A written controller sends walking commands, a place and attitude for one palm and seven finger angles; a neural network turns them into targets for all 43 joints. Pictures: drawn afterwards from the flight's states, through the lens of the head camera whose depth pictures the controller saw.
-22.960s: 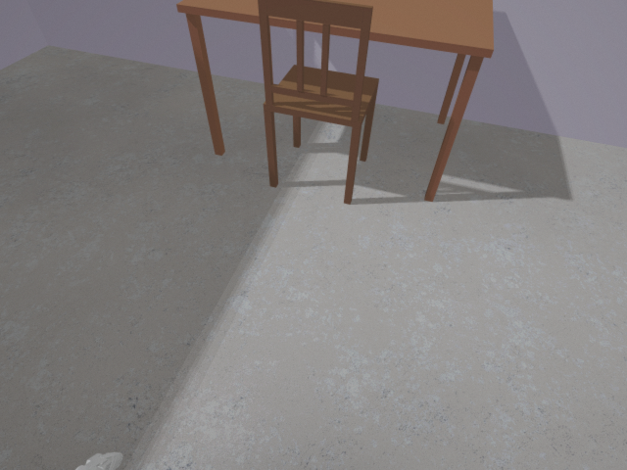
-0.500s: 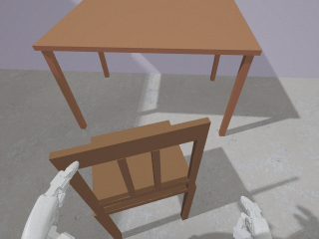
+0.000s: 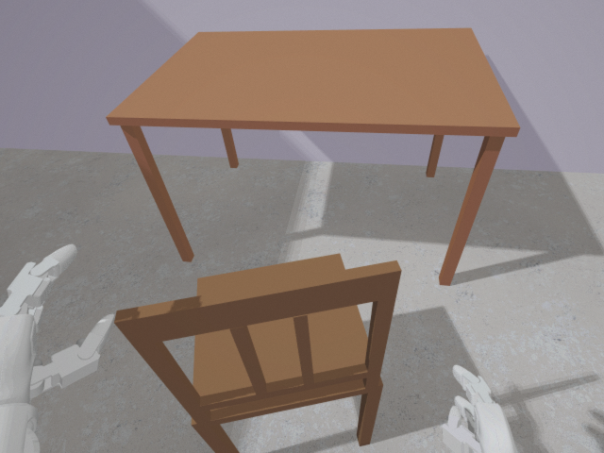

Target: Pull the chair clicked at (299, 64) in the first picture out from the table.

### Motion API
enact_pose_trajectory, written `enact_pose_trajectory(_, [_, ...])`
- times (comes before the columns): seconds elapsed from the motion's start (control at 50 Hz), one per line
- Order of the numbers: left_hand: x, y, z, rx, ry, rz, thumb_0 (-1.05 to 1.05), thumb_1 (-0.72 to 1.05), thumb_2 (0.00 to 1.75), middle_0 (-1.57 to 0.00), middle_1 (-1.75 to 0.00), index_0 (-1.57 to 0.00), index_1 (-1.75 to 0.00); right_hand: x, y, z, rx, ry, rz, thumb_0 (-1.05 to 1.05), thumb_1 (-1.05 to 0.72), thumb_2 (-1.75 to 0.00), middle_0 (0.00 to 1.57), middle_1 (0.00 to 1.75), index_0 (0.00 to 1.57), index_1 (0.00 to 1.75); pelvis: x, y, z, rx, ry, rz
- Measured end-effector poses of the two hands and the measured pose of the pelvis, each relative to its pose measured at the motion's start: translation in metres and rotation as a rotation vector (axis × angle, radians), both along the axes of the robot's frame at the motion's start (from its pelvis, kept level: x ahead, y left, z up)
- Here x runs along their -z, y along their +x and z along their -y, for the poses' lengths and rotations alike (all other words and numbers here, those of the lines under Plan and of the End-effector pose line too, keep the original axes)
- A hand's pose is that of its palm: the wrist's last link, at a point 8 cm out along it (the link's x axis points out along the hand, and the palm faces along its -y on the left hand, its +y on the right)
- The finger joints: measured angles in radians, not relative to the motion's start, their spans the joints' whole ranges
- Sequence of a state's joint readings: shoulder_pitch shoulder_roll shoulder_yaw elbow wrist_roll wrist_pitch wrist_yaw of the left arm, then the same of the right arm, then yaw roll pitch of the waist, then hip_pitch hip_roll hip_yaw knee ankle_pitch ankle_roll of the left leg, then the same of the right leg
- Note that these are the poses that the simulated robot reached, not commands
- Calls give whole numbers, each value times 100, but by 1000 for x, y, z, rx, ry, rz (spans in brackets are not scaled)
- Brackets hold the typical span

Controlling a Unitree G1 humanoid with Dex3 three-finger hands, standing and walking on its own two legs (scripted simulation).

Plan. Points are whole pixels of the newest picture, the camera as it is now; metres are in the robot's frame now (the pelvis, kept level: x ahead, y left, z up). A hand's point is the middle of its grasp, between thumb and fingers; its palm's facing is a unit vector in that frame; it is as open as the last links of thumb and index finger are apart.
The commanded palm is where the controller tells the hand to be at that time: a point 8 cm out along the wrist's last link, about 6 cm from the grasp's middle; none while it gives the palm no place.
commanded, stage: draw the hand back to the body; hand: left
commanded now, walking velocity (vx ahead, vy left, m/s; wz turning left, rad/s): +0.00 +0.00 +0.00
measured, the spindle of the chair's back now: (250, 360) +0.29 +0.15 -0.11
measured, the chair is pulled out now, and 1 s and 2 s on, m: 0.55 0.55 0.55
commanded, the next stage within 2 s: step back with the hand held close in 0.46 s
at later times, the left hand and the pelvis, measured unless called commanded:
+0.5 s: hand (78, 304) +0.20 +0.27 +0.16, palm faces +0.44 -0.79 -0.43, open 7.5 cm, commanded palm +0.15 +0.30 +0.18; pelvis +0.00 +0.01 +0.01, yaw -2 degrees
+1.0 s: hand (51, 336) +0.17 +0.28 +0.15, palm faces +0.33 -0.79 -0.51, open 7.4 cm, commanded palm +0.12 +0.32 +0.18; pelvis -0.04 +0.03 +0.00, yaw -3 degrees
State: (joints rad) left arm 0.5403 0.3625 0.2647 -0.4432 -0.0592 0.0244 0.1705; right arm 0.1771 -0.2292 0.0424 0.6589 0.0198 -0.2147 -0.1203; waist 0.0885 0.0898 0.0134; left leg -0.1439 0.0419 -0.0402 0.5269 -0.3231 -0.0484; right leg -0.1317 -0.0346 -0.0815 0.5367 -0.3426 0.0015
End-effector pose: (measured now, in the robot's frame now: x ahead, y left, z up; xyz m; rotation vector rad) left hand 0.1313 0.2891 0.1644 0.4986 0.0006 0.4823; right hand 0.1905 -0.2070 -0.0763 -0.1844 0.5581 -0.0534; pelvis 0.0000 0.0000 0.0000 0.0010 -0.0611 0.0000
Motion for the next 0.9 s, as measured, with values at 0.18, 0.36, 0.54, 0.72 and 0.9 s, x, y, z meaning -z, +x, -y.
enact_pose_trajectory(0.18, [-27, 29, -6, 30, 33, 139, 1, 75, 83, -19, -27, -22, -29, -3, 0, 14, 61, 27, -25, 1, -90, -90, 20, 30, 20, 30, -4, 3, 2, 25, 2, 1])
enact_pose_trajectory(0.36, [-12, 30, -1, 83, -1, 67, 2, 86, 88, -21, -30, -21, -30, -1, -20, 29, 114, -26, -86, 1, -91, -90, 20, 30, 20, 30, -6, 4, -3, 38, -2, -1])
enact_pose_trajectory(0.54, [-18, 31, -14, 58, 12, 98, 2, 89, 90, -21, -31, -21, -30, 1, -23, 15, 107, -11, -100, 1, -91, -90, 20, 30, 20, 30, -7, 3, -11, 41, -3, 1])
enact_pose_trajectory(0.72, [-31, 37, -27, 110, 74, 140, 2, 89, 90, -21, -31, -21, -30, -4, -23, 1, 88, -9, -113, 1, -90, -90, 20, 30, 20, 30, -8, -7, -21, 47, -12, -32])
enact_pose_trajectory(0.9, [-9, 22, -28, 185, 79, 1, 2, 89, 90, -21, -31, -21, -30, -3, -50, 3, 164, -38, -181, 1, -90, -90, 20, 30, 20, 30, -7, -24, -33, 61, 0, -69])
